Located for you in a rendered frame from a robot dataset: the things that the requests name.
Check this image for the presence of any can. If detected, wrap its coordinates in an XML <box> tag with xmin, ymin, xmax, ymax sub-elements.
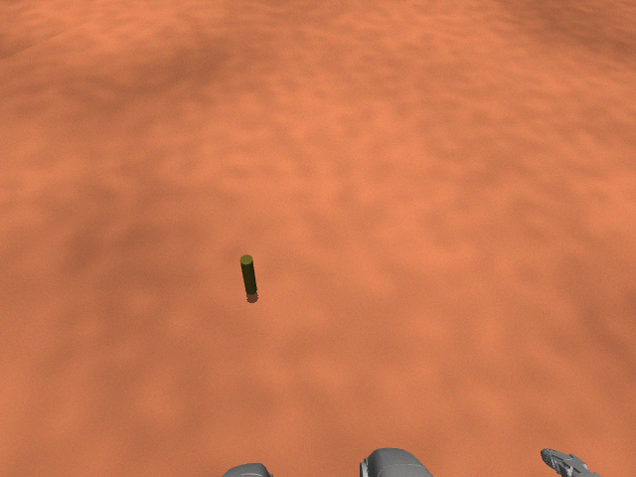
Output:
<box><xmin>240</xmin><ymin>254</ymin><xmax>257</xmax><ymax>295</ymax></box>

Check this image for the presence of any right robot hand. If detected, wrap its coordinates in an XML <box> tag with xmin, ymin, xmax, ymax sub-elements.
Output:
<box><xmin>541</xmin><ymin>448</ymin><xmax>601</xmax><ymax>477</ymax></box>

